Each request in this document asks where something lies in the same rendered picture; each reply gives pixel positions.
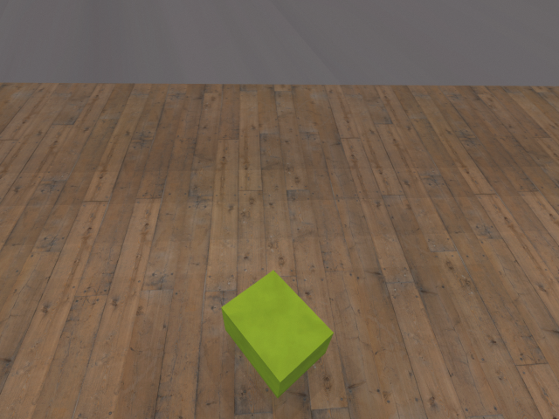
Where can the carton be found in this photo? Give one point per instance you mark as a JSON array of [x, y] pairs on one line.
[[276, 331]]

